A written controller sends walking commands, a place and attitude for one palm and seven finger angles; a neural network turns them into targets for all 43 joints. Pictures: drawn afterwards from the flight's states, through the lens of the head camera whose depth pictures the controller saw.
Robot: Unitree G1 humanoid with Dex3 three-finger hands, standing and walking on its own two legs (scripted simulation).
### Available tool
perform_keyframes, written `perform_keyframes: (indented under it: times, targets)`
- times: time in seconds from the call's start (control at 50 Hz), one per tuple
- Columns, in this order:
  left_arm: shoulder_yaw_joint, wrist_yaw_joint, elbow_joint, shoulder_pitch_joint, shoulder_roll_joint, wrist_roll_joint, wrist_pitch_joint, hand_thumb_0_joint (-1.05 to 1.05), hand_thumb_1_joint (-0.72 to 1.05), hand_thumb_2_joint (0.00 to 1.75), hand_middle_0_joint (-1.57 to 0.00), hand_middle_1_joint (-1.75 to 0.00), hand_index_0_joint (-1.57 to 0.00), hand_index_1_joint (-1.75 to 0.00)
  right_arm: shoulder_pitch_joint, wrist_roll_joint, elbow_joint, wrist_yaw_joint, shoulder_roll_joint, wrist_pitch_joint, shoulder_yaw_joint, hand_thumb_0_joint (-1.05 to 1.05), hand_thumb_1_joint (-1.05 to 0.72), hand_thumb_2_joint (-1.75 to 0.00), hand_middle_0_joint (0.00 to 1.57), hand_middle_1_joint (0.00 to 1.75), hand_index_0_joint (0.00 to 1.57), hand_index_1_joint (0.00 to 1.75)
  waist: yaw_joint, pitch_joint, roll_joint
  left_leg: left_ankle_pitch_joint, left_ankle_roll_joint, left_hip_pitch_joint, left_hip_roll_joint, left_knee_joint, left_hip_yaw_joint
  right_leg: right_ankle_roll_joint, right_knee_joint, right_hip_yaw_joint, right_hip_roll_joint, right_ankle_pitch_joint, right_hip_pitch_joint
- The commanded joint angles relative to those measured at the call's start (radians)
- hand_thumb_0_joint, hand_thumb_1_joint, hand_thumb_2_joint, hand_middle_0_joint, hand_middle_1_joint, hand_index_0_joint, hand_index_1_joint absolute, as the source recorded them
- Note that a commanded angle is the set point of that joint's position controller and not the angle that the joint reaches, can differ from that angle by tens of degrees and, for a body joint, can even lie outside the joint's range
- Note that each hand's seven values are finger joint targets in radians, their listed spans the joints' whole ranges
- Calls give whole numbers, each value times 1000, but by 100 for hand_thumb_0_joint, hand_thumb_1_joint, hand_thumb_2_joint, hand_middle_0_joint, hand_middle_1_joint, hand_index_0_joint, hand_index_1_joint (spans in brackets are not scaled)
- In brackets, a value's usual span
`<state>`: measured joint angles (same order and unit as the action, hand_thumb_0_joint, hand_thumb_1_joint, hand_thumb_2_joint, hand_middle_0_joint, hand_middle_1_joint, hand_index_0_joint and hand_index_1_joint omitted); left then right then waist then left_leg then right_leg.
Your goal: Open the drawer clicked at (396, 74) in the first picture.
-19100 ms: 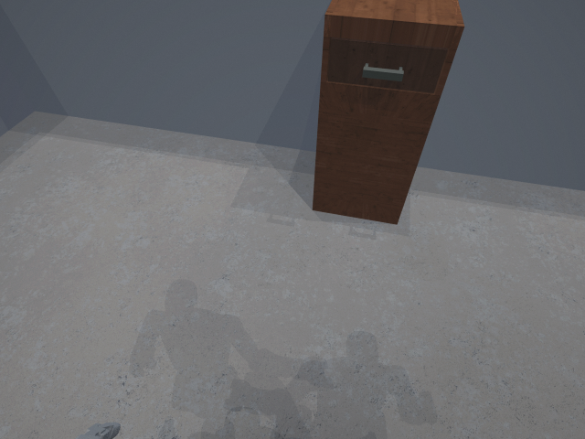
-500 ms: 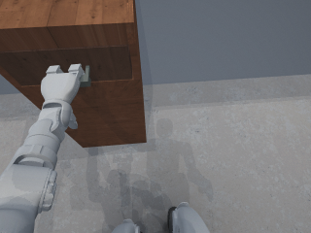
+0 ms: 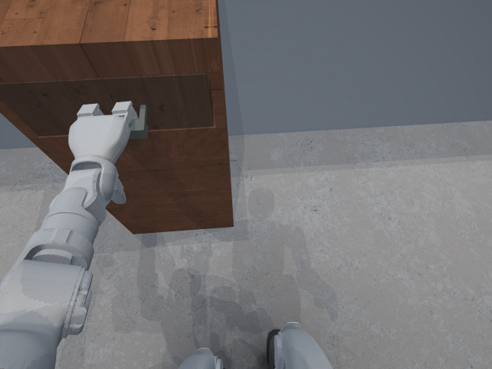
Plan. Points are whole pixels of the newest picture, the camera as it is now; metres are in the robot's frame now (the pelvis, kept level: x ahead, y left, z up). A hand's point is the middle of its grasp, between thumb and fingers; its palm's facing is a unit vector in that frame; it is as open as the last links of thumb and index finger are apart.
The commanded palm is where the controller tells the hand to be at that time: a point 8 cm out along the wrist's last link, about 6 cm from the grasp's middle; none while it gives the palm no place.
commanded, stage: close the thumb around the handle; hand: left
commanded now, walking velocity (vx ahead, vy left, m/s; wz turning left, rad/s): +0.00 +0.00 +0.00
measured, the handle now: (112, 121) +0.54 +0.22 +0.01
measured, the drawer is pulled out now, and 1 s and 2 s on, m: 0.00 0.01 0.15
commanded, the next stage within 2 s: pull the drawer open in 0.64 s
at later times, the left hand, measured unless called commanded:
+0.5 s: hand (115, 153) +0.48 +0.21 +0.00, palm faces -0.07 -0.03 -1.00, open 6.5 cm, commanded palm +0.46 +0.22 +0.05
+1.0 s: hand (114, 160) +0.47 +0.21 -0.01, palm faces -0.06 -0.05 -1.00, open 6.0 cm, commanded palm +0.43 +0.22 +0.05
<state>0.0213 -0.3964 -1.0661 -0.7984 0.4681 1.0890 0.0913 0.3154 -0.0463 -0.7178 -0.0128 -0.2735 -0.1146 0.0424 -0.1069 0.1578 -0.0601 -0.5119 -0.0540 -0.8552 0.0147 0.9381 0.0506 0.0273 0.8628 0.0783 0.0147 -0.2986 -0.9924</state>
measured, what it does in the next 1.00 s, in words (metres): stands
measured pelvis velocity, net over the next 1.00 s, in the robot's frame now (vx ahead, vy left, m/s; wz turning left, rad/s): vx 0.01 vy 0.00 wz -0.03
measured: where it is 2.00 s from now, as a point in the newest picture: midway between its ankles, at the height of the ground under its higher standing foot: outside the picture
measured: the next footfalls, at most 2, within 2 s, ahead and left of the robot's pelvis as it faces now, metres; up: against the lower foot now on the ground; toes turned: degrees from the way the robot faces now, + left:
none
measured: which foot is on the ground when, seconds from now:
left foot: down 0.00-1.00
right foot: down 0.00-1.00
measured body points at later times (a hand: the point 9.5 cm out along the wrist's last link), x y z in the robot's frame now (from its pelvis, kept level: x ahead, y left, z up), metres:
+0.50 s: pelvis +0.00 +0.00 +0.00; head +0.13 -0.01 +0.43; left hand +0.48 +0.21 +0.05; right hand +0.03 -0.28 -0.14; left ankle -0.05 +0.08 -0.68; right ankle +0.05 -0.11 -0.68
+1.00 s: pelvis +0.01 +0.00 +0.01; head +0.13 -0.02 +0.44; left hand +0.47 +0.21 +0.05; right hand +0.02 -0.27 -0.13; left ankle -0.05 +0.08 -0.68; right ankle +0.05 -0.11 -0.68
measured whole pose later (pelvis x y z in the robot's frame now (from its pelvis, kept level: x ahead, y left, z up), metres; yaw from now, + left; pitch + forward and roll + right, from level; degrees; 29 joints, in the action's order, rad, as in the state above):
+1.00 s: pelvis +0.01 +0.00 +0.01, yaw -2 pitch +24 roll -1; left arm -0.01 -0.39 -0.93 -0.66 0.46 1.07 0.09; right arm 0.32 -0.03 -0.70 -0.01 -0.27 -0.13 0.05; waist -0.09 0.15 -0.06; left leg -0.51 -0.06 -0.80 0.01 0.89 0.08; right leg 0.02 0.83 0.04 0.00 -0.29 -0.95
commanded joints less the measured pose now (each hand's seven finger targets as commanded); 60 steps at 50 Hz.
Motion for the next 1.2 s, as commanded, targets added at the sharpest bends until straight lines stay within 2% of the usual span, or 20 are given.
perform_keyframes:
  times: [0.0,0.08,0.16,0.24,0.3,0.32,0.38,0.42,0.5,0.56,0.6,0.7,0.74,0.78,0.92,0.98,1.04,1.06,1.12,1.18]
  targets:
    - [-54,-36,163,-343,203,-7,12,0,-28,40,-32,-122,-32,-122,158,-3,42,7,-162,5,61,0,-90,-90,20,30,20,30,-10,465,-10,548,34,203,-2,-102,-93,11,-44,-52,-38,299,388]
    - [-67,-38,185,-344,220,-8,14,0,-5,49,-33,-125,-33,-125,147,-5,46,8,-159,4,60,0,-90,-90,20,30,20,30,-7,480,-4,547,27,182,4,-106,-82,13,-44,-61,-37,337,433]
    - [-56,-39,162,-317,211,-5,7,0,17,59,-35,-127,-35,-127,141,-1,47,8,-160,2,57,0,-90,-90,20,30,20,30,-7,431,16,495,22,150,8,-116,-73,12,-54,-62,-37,317,436]
    - [-60,-40,175,-316,212,-5,10,0,40,68,-36,-130,-36,-130,145,-4,46,9,-157,2,60,0,-90,-90,20,30,20,30,-3,462,-7,537,25,177,6,-110,-73,12,-48,-62,-37,339,437]
    - [-60,-36,151,-308,214,-9,4,0,56,76,-38,-131,-38,-131,144,-2,44,9,-160,0,58,0,-90,-90,20,30,20,30,-10,445,27,517,21,150,8,-107,-70,9,-48,-64,-37,342,444]
    - [-60,-32,138,-306,222,-11,0,0,62,78,-38,-132,-38,-132,139,0,45,9,-161,0,54,0,-90,-90,20,30,20,30,-8,420,22,485,20,129,12,-111,-65,9,-51,-66,-37,328,442]
    - [-77,-30,154,-328,249,-11,0,0,79,85,-39,-134,-39,-134,136,0,50,13,-163,2,54,0,-90,-90,20,30,20,30,-7,458,24,481,17,120,15,-108,-62,10,-43,-71,-35,343,467]
    - [-73,-25,145,-324,254,-5,-2,0,90,90,-40,-135,-40,-135,141,2,49,16,-164,1,52,0,-90,-90,20,30,20,30,-4,442,18,485,19,122,14,-109,-64,10,-42,-70,-36,339,457]
    - [-77,-18,155,-303,250,-9,6,0,90,90,-40,-135,-40,-135,144,1,52,15,-162,2,55,0,-90,-90,20,30,20,30,2,470,5,515,21,142,12,-105,-65,9,-38,-69,-35,352,458]
    - [-65,-16,140,-313,242,-14,2,0,90,90,-40,-135,-40,-135,137,5,56,16,-165,4,52,0,-90,-90,20,30,20,30,-8,425,37,453,16,106,15,-108,-59,7,-49,-71,-36,320,452]
    - [-92,-18,141,-329,291,-13,3,0,90,90,-40,-135,-40,-135,140,4,53,19,-169,4,48,0,-90,-90,20,30,20,30,-4,440,37,434,12,86,19,-107,-54,6,-45,-78,-35,323,476]
    - [-85,-15,143,-334,280,-14,2,0,90,90,-40,-135,-40,-135,146,4,51,21,-167,8,50,0,-90,-90,20,30,20,30,-7,454,23,453,15,103,16,-103,-59,6,-39,-73,-34,323,459]
    - [-90,-13,150,-289,274,-17,4,0,90,90,-40,-135,-40,-135,140,4,57,19,-165,8,50,0,-90,-90,20,30,20,30,12,463,3,467,17,119,17,-109,-57,9,-41,-73,-35,327,468]
    - [-112,-8,163,-236,283,-26,11,0,90,90,-40,-135,-40,-135,132,5,66,17,-165,4,50,0,-90,-90,20,30,20,30,29,487,33,486,17,119,16,-112,-59,10,-38,-76,-36,350,500]
    - [-91,-19,279,-73,198,-34,32,0,90,90,-40,-135,-40,-135,109,10,91,8,-155,-4,63,0,-90,-90,20,30,20,30,65,477,24,589,25,194,-4,-144,-66,11,-56,-69,-35,381,515]
    - [-81,-35,315,-31,164,-33,23,0,90,90,-40,-135,-40,-135,89,12,92,5,-154,-10,69,0,-90,-90,20,30,20,30,59,443,53,604,26,213,-12,-157,-70,13,-72,-66,-36,378,507]
    - [-77,-57,380,13,149,-21,8,0,90,90,-40,-135,-40,-135,78,10,93,1,-150,-15,71,0,-90,-90,20,30,20,30,75,452,4,673,39,267,-19,-169,-75,15,-75,-60,-34,386,506]
    - [-46,-60,383,28,105,-22,-2,0,90,90,-40,-135,-40,-135,71,11,96,-2,-145,-17,73,0,-90,-90,20,30,20,30,63,431,12,665,40,280,-20,-170,-75,14,-87,-56,-36,373,494]
    - [-63,-72,422,58,116,-21,-19,0,90,90,-40,-135,-40,-135,59,12,98,-1,-143,-21,71,0,-90,-90,20,30,20,30,70,421,40,684,39,281,-19,-180,-73,15,-91,-58,-34,399,524]
    - [-55,-75,478,116,92,-26,-38,0,90,90,-40,-135,-40,-135,35,12,110,-3,-137,-23,71,0,-90,-90,20,30,20,30,79,423,22,732,44,312,-20,-187,-76,18,-98,-58,-32,424,542]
